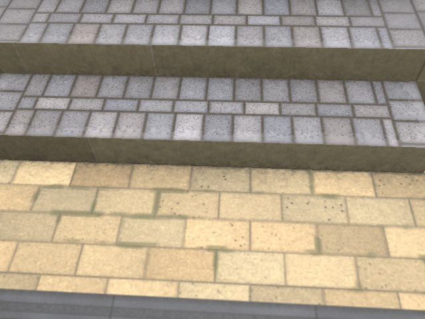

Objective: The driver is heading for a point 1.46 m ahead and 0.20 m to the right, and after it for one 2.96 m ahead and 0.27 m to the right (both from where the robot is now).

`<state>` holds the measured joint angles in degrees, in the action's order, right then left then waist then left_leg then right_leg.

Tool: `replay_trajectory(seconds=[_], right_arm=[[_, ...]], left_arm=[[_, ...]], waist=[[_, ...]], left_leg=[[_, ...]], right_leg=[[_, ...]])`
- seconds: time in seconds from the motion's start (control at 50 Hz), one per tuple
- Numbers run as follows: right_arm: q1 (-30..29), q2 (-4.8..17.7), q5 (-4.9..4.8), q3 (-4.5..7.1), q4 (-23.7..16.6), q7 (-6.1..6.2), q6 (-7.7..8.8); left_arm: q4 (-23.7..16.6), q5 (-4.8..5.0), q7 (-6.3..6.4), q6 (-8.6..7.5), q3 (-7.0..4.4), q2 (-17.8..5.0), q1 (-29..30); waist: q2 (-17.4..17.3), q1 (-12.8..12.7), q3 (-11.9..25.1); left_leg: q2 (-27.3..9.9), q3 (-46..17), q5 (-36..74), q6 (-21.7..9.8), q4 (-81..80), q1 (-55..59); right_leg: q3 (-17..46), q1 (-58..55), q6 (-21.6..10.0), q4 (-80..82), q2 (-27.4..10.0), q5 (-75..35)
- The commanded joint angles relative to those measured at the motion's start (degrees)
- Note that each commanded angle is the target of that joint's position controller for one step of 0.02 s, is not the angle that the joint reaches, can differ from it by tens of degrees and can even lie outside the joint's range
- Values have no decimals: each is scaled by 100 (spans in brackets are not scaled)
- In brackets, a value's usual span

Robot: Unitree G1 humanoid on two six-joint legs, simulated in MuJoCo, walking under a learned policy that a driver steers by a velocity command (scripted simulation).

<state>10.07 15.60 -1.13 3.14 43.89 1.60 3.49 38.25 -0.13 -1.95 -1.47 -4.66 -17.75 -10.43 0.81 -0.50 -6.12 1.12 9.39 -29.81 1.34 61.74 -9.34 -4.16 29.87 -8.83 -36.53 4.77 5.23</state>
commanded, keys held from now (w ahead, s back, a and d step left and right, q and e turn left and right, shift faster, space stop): e+shift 0.20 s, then shift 0.64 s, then w+shift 0.16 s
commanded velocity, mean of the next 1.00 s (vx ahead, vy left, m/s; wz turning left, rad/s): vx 0.09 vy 0.00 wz -0.40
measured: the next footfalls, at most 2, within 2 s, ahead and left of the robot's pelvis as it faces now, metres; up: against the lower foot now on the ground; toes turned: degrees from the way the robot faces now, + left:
left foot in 0.46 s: +0.28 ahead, +0.16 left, +0.00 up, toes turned -27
right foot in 0.82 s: +0.12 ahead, -0.05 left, +0.00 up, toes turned -19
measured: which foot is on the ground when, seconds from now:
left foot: up 0.00-0.44, down 0.46-0.90, up 0.92-1.00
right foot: down 0.00-0.48, up 0.50-0.80, down 0.82-1.00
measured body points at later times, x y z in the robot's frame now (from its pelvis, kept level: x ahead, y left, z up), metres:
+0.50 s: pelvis +0.15 +0.07 +0.02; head +0.17 +0.07 +0.47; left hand +0.43 +0.25 -0.04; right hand +0.20 -0.24 -0.06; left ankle +0.24 +0.18 -0.71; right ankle +0.14 -0.02 -0.70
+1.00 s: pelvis +0.19 +0.08 +0.03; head +0.19 +0.07 +0.48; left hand +0.36 +0.30 -0.08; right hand +0.21 -0.21 -0.07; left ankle +0.23 +0.18 -0.67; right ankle +0.09 -0.03 -0.70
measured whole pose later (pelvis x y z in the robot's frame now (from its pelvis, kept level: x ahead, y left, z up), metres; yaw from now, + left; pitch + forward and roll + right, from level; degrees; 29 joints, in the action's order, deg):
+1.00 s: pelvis +0.19 +0.08 +0.03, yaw -24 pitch +1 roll +0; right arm 12.8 15.9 -2.1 2.3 42.7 -0.8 2.9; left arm 41.9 0.5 1.2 -1.4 -2.4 -14.1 -20.7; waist -0.9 -1.1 1.9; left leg 1.0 0.5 -24.7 -3.0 47.6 -22.8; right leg 5.2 9.2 -0.6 -28.4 -0.8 20.5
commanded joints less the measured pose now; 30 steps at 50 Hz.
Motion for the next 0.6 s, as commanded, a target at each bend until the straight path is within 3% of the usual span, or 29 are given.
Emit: replay_trajectory(seconds=[0.02,0.04,0.06,0.08,0.12,0.16,0.2,0.24,0.3,0.36,0.42,0.46,0.48,0.5,0.52,0.54,0.56,0.6], right_arm=[[537,891,109,40,-836,-224,204],[-64,1010,89,96,-1006,-189,172],[-254,931,169,101,-995,-95,87],[-348,872,195,102,-1031,-47,12],[-504,747,198,110,-1040,-42,-111],[-648,462,213,44,-1024,-20,-125],[-775,405,141,38,-1016,11,-168],[-782,458,100,58,-922,31,-209],[-1013,480,113,72,-943,36,-203],[-1155,540,130,68,-994,-11,-119],[-930,621,122,104,-936,-119,-17],[-581,606,164,137,-816,-177,37],[-637,831,284,155,-894,-163,33],[-682,1115,375,207,-966,-128,-48],[-308,1035,358,223,-832,-133,-57],[-245,980,269,226,-818,-119,-67],[-315,856,191,191,-808,-85,-107],[-509,642,131,76,-838,-45,-169]], left_arm=[[-753,-218,16,-97,-349,-1376,-560],[-822,0,6,-101,-290,-1115,-230],[-840,172,39,-95,-220,-884,-57],[-871,194,83,-69,-216,-860,26],[-915,132,203,33,-232,-814,65],[-872,118,343,140,-293,-935,-153],[-888,146,461,280,-327,-1012,-224],[-956,150,534,382,-280,-886,-100],[-968,69,529,444,-188,-690,-113],[-1007,-23,478,453,-115,-605,-75],[-1033,-12,409,446,-60,-582,43],[-1000,71,373,432,-7,-471,124],[-950,-15,349,399,62,-237,-226],[-856,-12,347,366,16,-392,-729],[-937,-25,366,306,-123,-857,-371],[-879,36,402,306,-210,-1081,-74],[-778,45,428,369,-197,-948,-11],[-651,37,424,499,-92,-551,-149]], waist=[[630,-66,2709],[-145,84,1707],[-716,224,1475],[-668,300,1271],[-374,305,1083],[-267,193,1279],[-71,122,1544],[217,57,1625],[625,-139,1490],[787,-283,1373],[849,-223,1306],[649,28,1152],[-196,-182,1266],[-1408,-417,1096],[-1556,-88,1096],[-1034,38,1024],[-700,29,1024],[-680,-47,933]], left_leg=[[540,-2030,-456,100,3230,-2904],[364,-1972,-14,24,2558,-3217],[110,-1957,291,37,2041,-3067],[60,-1965,443,70,1558,-2824],[39,-1890,560,206,677,-2443],[182,-1769,801,368,-19,-2378],[275,-1826,1141,487,-469,-2388],[200,-1803,1565,527,-784,-2339],[90,-1726,1767,513,-1146,-2141],[-4,-1664,1571,374,-1585,-1970],[-23,-1544,1485,165,-2422,-1391],[-153,-1535,2800,-71,-3895,-476],[-985,-2382,3871,-376,-4068,94],[-1895,-3247,5433,-1188,-3929,393],[-2350,-4041,4994,-1820,-4196,110],[-2158,-3818,4338,-1756,-4145,55],[-1817,-3397,3775,-1496,-4085,35],[-1461,-2875,3321,-1274,-4145,-180]], right_leg=[[5000,-4107,-1947,1726,-2290,-2163],[4585,-3290,-1613,1982,-1984,-800],[4254,-2749,-1254,2048,-1703,-163],[3963,-2240,-1083,2045,-1471,-361],[3280,-1743,-804,1925,-983,-1182],[2997,-1789,-684,1645,-790,-2206],[3050,-1976,-518,1491,-732,-2076],[2924,-1979,-304,1380,-686,-1515],[2975,-1844,-206,1333,-669,-884],[3226,-1968,-263,1119,-847,-1069],[3460,-1990,-263,885,-937,-1561],[3385,-1698,51,695,-663,-758],[2900,-1351,418,-51,-201,936],[2140,-592,841,-1061,642,3236],[1856,-122,1125,-1983,492,3471],[1773,-5,1258,-2653,257,3077],[1727,36,1346,-2957,194,2717],[1599,-97,1467,-3224,105,2386]])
